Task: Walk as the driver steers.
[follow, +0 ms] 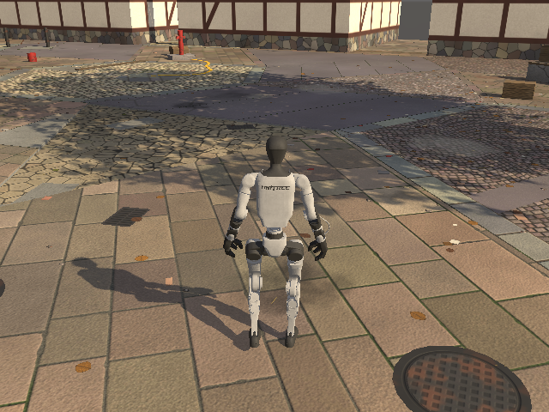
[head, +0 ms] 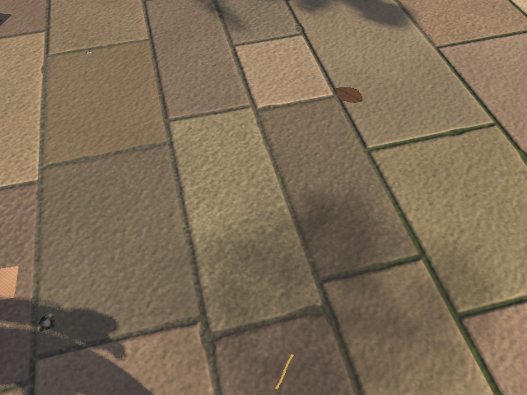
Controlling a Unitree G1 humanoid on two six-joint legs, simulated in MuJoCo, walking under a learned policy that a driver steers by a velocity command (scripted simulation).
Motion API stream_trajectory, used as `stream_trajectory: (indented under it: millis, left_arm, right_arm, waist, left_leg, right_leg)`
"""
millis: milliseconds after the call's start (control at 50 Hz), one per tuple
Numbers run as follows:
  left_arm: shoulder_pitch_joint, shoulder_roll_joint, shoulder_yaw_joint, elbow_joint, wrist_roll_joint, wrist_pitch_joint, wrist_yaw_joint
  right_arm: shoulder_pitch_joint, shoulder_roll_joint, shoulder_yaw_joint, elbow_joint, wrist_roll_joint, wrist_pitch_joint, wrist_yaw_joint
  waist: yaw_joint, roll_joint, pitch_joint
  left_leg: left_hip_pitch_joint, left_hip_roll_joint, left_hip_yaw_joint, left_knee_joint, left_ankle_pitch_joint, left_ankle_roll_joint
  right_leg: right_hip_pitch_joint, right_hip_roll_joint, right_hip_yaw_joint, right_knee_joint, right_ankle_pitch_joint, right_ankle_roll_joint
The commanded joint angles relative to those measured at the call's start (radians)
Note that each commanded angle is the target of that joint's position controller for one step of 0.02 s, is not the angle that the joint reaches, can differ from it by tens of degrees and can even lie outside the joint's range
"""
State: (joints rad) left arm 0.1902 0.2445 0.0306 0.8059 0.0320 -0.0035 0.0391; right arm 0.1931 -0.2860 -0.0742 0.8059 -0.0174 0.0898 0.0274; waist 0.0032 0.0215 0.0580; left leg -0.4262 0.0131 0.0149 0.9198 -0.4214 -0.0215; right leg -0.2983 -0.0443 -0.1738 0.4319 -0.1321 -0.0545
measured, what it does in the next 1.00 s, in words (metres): steps on the spot, turning left: left foot, then right foot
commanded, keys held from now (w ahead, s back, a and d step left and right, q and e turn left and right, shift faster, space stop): q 0.64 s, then no key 0.36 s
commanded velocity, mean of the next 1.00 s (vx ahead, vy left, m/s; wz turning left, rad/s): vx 0.01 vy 0.00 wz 0.48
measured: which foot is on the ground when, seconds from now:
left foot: up 0.00-0.10, down 0.12-0.62, up 0.64-0.98, down 1.00-1.00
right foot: down 0.00-0.12, up 0.14-0.60, down 0.62-1.00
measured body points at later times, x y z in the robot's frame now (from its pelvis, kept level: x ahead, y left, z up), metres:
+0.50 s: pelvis -0.01 +0.03 +0.00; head +0.02 +0.05 +0.45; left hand +0.03 +0.33 -0.12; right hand +0.17 -0.22 -0.10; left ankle -0.02 +0.11 -0.74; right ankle +0.03 -0.10 -0.70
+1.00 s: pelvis -0.02 +0.01 +0.00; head +0.00 +0.02 +0.45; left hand -0.06 +0.29 -0.12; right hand +0.21 -0.17 -0.12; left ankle -0.09 +0.09 -0.74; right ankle +0.03 -0.09 -0.74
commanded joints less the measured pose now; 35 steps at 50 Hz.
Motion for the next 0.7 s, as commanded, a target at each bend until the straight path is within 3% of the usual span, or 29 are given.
stream_trajectory:
  millis: [20, 60, 100, 120, 140, 160, 200, 240, 260, 300, 440, 540, 580, 600, 620, 640, 660, 680, 700]
  left_arm:
    - [-0.007, 0.167, 0.046, -0.056, 0.006, 0.0, -0.009]
    - [-0.003, 0.188, 0.055, -0.053, 0.003, 0.008, -0.013]
    - [0.001, 0.196, 0.063, -0.048, -0.005, 0.019, -0.016]
    - [0.042, 0.167, 0.062, -0.037, -0.004, 0.028, -0.023]
    - [0.053, 0.076, 0.04, -0.097, -0.008, 0.037, -0.025]
    - [-0.081, 0.122, 0.046, -0.12, 0.004, 0.051, -0.011]
    - [-0.034, 0.117, 0.048, -0.099, -0.024, 0.05, -0.019]
    - [0.027, 0.144, 0.059, -0.064, 0.0, 0.04, -0.025]
    - [0.031, 0.144, 0.061, -0.063, 0.002, 0.039, -0.028]
    - [0.012, 0.125, 0.057, -0.076, -0.007, 0.042, -0.03]
    - [-0.055, 0.117, 0.043, -0.124, -0.018, 0.043, -0.016]
    - [-0.022, 0.123, 0.036, -0.142, -0.032, 0.029, -0.007]
    - [0.039, 0.117, 0.033, -0.132, -0.034, 0.02, 0.0]
    - [0.079, 0.126, 0.035, -0.123, -0.027, 0.012, 0.009]
    - [0.08, 0.204, 0.049, -0.13, -0.011, 0.007, 0.02]
    - [-0.013, 0.289, 0.06, -0.172, -0.013, 0.013, 0.018]
    - [0.015, 0.265, 0.062, -0.16, -0.003, 0.019, 0.007]
    - [-0.018, 0.186, 0.04, -0.165, -0.01, 0.017, -0.001]
    - [-0.067, 0.146, 0.029, -0.168, -0.015, 0.016, -0.007]
  right_arm:
    - [0.026, -0.055, -0.004, -0.071, 0.005, -0.003, 0.013]
    - [0.028, -0.059, -0.004, -0.085, 0.008, -0.01, 0.016]
    - [0.093, -0.065, -0.006, -0.072, 0.008, -0.024, 0.014]
    - [0.112, -0.105, -0.014, -0.068, -0.002, -0.036, 0.005]
    - [0.089, -0.256, -0.045, -0.109, -0.007, -0.042, -0.006]
    - [0.14, -0.271, -0.059, -0.096, -0.018, -0.04, -0.018]
    - [0.016, -0.184, -0.035, -0.107, -0.004, -0.04, -0.033]
    - [-0.045, -0.143, -0.024, -0.133, 0.006, -0.046, -0.033]
    - [-0.026, -0.129, -0.02, -0.134, 0.011, -0.049, -0.029]
    - [0.021, -0.14, -0.025, -0.125, 0.016, -0.056, -0.026]
    - [0.091, -0.177, -0.041, -0.123, 0.002, -0.051, -0.028]
    - [0.042, -0.19, -0.049, -0.135, -0.001, -0.046, -0.017]
    - [-0.007, -0.184, -0.049, -0.14, 0.008, -0.043, -0.015]
    - [-0.033, -0.169, -0.045, -0.147, 0.018, -0.044, -0.018]
    - [-0.002, -0.11, -0.03, -0.157, 0.023, -0.049, -0.02]
    - [0.074, -0.067, -0.022, -0.159, 0.019, -0.053, -0.027]
    - [0.051, -0.162, -0.043, -0.146, -0.018, -0.047, -0.031]
    - [0.048, -0.173, -0.051, -0.13, -0.015, -0.044, -0.027]
    - [0.066, -0.156, -0.049, -0.109, -0.011, -0.038, -0.02]
  waist:
    - [0.002, -0.175, -0.118]
    - [0.0, -0.173, -0.122]
    - [-0.038, -0.118, -0.12]
    - [-0.04, 0.029, -0.082]
    - [-0.01, 0.329, -0.04]
    - [-0.088, 0.187, 0.006]
    - [0.007, 0.113, 0.016]
    - [0.025, 0.129, -0.043]
    - [0.019, 0.103, -0.078]
    - [0.002, 0.074, -0.094]
    - [-0.048, 0.102, -0.09]
    - [-0.026, 0.111, -0.112]
    - [0.019, 0.102, -0.114]
    - [0.046, 0.08, -0.112]
    - [0.022, -0.071, -0.12]
    - [-0.027, -0.257, -0.103]
    - [-0.001, -0.205, -0.092]
    - [-0.025, -0.131, -0.062]
    - [-0.045, -0.11, -0.03]
  left_leg:
    - [0.094, -0.002, 0.045, -0.107, -0.012, 0.02]
    - [0.141, -0.009, 0.064, -0.198, -0.008, 0.043]
    - [0.281, -0.029, 0.063, -0.409, 0.103, 0.079]
    - [0.314, 0.046, -0.097, -0.593, 0.114, 0.103]
    - [0.331, 0.355, -0.547, -0.689, 0.26, 0.207]
    - [0.203, 0.37, -0.527, -0.695, 0.347, 0.294]
    - [0.165, 0.224, -0.351, -0.675, 0.294, 0.24]
    - [0.23, 0.15, -0.282, -0.637, 0.424, 0.222]
    - [0.261, 0.149, -0.283, -0.62, 0.493, 0.228]
    - [0.321, 0.155, -0.305, -0.602, 0.544, 0.24]
    - [0.354, 0.162, -0.432, -0.564, 0.515, 0.272]
    - [0.284, 0.133, -0.517, -0.529, 0.598, 0.24]
    - [0.225, 0.092, -0.527, -0.503, 0.555, 0.19]
    - [0.152, 0.049, -0.507, -0.468, 0.448, 0.14]
    - [0.04, -0.037, -0.404, -0.336, 0.195, 0.076]
    - [-0.127, -0.218, -0.178, -0.142, -0.136, 0.035]
    - [-0.088, -0.144, -0.146, 0.053, -0.171, 0.024]
    - [-0.057, -0.128, -0.17, 0.128, -0.114, 0.023]
    - [-0.041, -0.124, -0.164, 0.179, -0.051, 0.015]
  right_leg:
    - [0.055, -0.264, 0.181, -0.157, -0.023, -0.153]
    - [0.055, -0.279, 0.171, -0.125, -0.029, -0.134]
    - [-0.017, -0.259, 0.109, -0.023, -0.046, -0.057]
    - [-0.097, -0.198, 0.034, 0.136, -0.157, 0.021]
    - [-0.347, -0.006, -0.035, 0.371, -0.487, 0.111]
    - [-0.346, 0.02, 0.135, 0.537, -0.469, 0.106]
    - [-0.299, 0.004, 0.203, 0.582, -0.276, 0.089]
    - [-0.282, 0.024, 0.188, 0.628, -0.203, 0.084]
    - [-0.273, 0.03, 0.19, 0.648, -0.206, 0.088]
    - [-0.294, 0.031, 0.2, 0.625, -0.212, 0.098]
    - [-0.249, 0.056, 0.221, 0.409, -0.278, 0.095]
    - [-0.079, 0.101, 0.226, 0.25, -0.294, 0.064]
    - [0.058, 0.112, 0.224, 0.065, -0.209, 0.049]
    - [0.167, 0.082, 0.24, -0.086, -0.113, 0.04]
    - [0.26, -0.11, 0.414, -0.197, -0.163, -0.003]
    - [0.281, -0.338, 0.669, -0.24, -0.063, -0.099]
    - [0.147, -0.375, 0.655, -0.196, 0.052, -0.193]
    - [0.1, -0.307, 0.57, -0.185, 0.096, -0.191]
    - [0.068, -0.23, 0.462, -0.174, 0.118, -0.159]
Velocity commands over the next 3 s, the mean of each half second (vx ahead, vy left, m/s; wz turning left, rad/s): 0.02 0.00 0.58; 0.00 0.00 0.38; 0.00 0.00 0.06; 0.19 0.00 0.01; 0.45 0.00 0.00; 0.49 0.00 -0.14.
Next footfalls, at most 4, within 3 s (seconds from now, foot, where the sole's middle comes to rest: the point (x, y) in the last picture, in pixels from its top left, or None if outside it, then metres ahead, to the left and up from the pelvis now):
0.12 left None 0.02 0.11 -0.78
0.62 right None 0.07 -0.07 -0.78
1.00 left None -0.05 0.11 -0.78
2.38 left None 0.37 0.24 -0.78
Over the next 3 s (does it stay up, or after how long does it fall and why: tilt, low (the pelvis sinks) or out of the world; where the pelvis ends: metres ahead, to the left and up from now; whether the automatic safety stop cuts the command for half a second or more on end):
stays up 0.58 0.25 -0.02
